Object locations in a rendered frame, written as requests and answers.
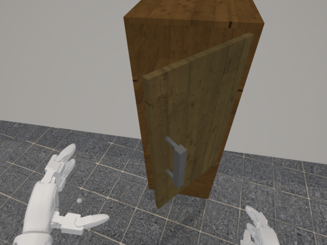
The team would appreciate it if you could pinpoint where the cupboard door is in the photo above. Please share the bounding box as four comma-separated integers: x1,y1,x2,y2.
142,33,254,209

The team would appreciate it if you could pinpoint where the handle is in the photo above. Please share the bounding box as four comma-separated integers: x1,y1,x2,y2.
165,136,187,189

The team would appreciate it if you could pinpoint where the robot left forearm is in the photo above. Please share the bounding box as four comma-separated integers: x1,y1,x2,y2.
13,231,53,245

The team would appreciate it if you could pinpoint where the robot left hand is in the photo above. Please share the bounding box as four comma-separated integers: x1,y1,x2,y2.
22,143,109,235

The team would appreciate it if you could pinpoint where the robot right hand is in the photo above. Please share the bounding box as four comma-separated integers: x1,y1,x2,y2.
240,206,280,245

